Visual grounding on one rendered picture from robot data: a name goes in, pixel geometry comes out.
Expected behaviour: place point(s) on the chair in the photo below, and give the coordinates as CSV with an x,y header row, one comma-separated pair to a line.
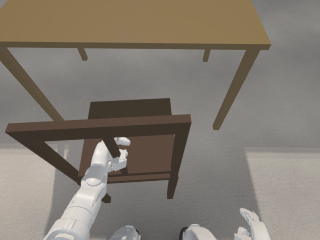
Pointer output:
x,y
154,153

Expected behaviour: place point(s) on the left robot thigh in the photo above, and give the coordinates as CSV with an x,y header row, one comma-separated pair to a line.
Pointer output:
x,y
126,233

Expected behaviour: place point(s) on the left robot hand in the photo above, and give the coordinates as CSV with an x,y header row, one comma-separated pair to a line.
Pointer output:
x,y
102,157

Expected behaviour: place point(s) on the table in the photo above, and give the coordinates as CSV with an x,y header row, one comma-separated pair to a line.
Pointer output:
x,y
132,24

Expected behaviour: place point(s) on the left robot forearm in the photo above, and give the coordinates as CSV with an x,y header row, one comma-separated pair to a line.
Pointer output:
x,y
81,212

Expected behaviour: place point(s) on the right robot hand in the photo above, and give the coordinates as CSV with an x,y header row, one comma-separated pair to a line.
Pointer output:
x,y
257,231

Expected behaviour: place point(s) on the robot right shin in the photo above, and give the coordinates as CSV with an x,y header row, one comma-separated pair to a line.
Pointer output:
x,y
194,225

